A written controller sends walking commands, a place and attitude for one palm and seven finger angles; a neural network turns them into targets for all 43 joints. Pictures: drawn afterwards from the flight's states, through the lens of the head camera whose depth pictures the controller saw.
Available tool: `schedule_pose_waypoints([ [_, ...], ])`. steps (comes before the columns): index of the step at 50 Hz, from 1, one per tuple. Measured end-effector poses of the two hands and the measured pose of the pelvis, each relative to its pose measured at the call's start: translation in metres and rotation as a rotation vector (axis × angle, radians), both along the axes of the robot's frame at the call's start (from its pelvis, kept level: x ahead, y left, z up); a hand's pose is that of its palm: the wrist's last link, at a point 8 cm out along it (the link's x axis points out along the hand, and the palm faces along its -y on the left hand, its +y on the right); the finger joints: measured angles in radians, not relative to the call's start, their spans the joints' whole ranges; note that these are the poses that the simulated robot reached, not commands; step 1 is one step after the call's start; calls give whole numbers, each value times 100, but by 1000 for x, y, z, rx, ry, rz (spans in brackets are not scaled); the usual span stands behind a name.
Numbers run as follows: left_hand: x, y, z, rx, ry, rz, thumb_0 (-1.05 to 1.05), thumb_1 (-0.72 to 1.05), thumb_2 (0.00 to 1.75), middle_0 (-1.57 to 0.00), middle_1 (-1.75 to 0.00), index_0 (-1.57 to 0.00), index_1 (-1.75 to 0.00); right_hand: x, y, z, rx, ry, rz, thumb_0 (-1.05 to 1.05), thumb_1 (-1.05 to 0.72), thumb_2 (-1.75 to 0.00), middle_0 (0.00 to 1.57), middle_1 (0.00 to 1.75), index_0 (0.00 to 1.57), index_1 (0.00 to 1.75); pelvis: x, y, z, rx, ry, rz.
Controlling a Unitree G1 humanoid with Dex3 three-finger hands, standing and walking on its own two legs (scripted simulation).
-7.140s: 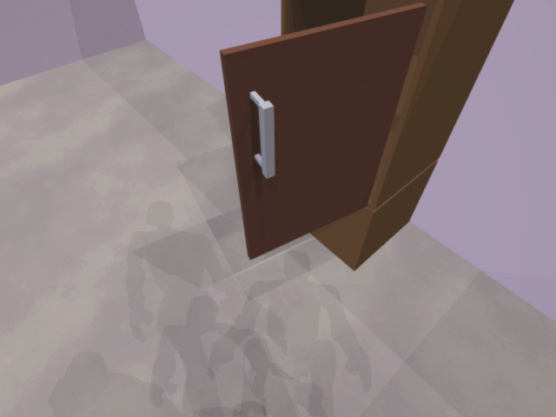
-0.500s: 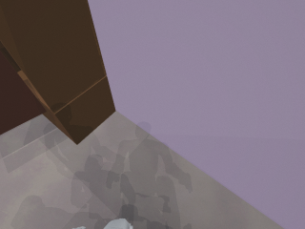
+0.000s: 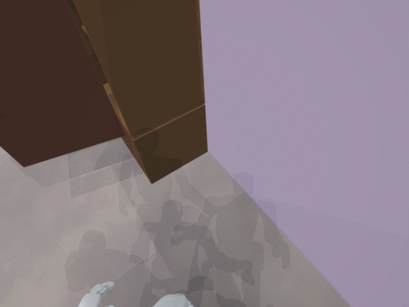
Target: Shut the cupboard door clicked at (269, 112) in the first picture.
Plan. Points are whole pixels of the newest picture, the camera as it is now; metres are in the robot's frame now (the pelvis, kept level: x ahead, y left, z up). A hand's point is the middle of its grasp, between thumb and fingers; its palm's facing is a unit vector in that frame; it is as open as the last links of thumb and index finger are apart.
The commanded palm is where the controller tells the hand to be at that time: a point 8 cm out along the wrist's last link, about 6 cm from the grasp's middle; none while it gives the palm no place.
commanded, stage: turn to face it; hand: left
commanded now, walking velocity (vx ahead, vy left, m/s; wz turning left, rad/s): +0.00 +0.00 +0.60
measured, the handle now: out of the picture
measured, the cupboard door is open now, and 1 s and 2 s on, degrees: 77 77 77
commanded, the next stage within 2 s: take the last steps up to it in 0.74 s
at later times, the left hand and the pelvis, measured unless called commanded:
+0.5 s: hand out of the picture +0.02 +0.26 -0.17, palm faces +0.30 -0.92 -0.24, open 7.4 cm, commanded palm none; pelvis +0.01 +0.04 +0.01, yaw +16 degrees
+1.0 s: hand out of the picture -0.02 +0.21 -0.16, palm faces +0.46 -0.86 -0.21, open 7.3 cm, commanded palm none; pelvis +0.02 +0.03 +0.01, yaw +26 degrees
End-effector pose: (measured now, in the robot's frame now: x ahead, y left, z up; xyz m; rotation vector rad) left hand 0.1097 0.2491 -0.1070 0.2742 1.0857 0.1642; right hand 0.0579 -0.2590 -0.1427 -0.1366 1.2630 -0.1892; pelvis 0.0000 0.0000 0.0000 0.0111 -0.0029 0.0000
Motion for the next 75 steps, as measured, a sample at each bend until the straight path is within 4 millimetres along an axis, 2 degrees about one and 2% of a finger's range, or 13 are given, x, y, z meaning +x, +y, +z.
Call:
schedule_pose_waypoints([
  [9,-63,-5,-12,-76,104,146,0,90,89,-20,-30,-20,-30,51,9,21,-22,-9,138,1,-91,-90,20,30,19,30,7,4,10,16,4,121],
  [17,-119,35,-49,-120,208,307,0,90,89,-20,-30,-21,-30,106,58,25,-78,-98,311,1,-91,-90,20,30,19,30,9,32,-8,-10,12,217],
  [21,-122,50,-40,-105,213,348,0,90,89,-20,-29,-20,-30,109,75,33,-84,-98,347,1,-90,-90,20,30,20,30,11,38,1,-28,18,249],
  [27,-104,58,-22,-85,134,370,0,90,89,-20,-29,-20,-30,100,87,32,-54,-54,374,1,-90,-90,20,30,20,30,14,38,11,-41,16,291],
  [37,-79,26,-14,-47,33,378,0,90,89,-20,-29,-20,-30,88,63,1,16,30,361,1,-90,-90,20,30,20,30,25,11,0,-7,9,341],
  [45,-115,-2,-13,-98,86,456,0,91,89,-20,-30,-21,-30,102,56,11,-9,57,402,1,-91,-90,20,30,20,30,25,11,10,7,-15,414],
  [49,-146,2,-20,-126,119,515,0,92,89,-20,-30,-21,-30,115,70,19,-29,50,463,1,-91,-90,20,30,19,30,25,21,10,6,-9,444],
  [54,-191,20,-40,-167,199,600,0,91,89,-20,-30,-21,-30,135,105,20,-59,-13,543,1,-91,-90,20,30,19,30,25,49,-1,-10,1,485],
  [57,-204,35,-42,-172,263,617,0,91,89,-20,-30,-20,-30,136,122,22,-64,-39,550,1,-91,-90,20,30,19,30,27,63,-2,-7,1,476],
  [60,-193,53,-33,-164,258,613,1,91,89,-20,-29,-20,-30,126,135,24,-53,-16,547,0,-91,-90,20,30,20,30,35,76,6,-12,6,486],
  [64,-157,76,-21,-147,181,601,1,91,89,-19,-29,-20,-30,108,150,22,-26,66,544,0,-90,-90,20,30,20,30,50,91,13,-12,8,505],
  [70,-82,101,-13,-129,76,555,0,91,89,-19,-29,-20,-30,87,162,12,16,198,507,0,-90,-90,20,30,20,30,81,108,13,1,2,518],
  [75,-7,114,-13,-114,12,491,0,90,89,-19,-29,-20,-30,88,163,-1,36,289,453,1,-90,-90,20,30,20,30,120,118,3,19,0,503],
])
